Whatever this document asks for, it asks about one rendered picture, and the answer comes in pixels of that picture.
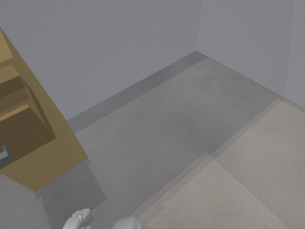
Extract left robot thigh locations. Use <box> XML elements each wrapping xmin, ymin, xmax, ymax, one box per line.
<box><xmin>111</xmin><ymin>218</ymin><xmax>142</xmax><ymax>229</ymax></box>

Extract cabinet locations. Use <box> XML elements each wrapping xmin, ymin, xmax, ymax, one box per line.
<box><xmin>0</xmin><ymin>27</ymin><xmax>88</xmax><ymax>192</ymax></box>

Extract handle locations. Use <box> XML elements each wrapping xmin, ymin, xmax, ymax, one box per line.
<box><xmin>0</xmin><ymin>144</ymin><xmax>13</xmax><ymax>166</ymax></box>

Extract drawer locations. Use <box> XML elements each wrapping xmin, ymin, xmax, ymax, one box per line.
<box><xmin>0</xmin><ymin>75</ymin><xmax>56</xmax><ymax>170</ymax></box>

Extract robot left hand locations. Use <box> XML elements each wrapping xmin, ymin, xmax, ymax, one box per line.
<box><xmin>62</xmin><ymin>208</ymin><xmax>91</xmax><ymax>229</ymax></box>

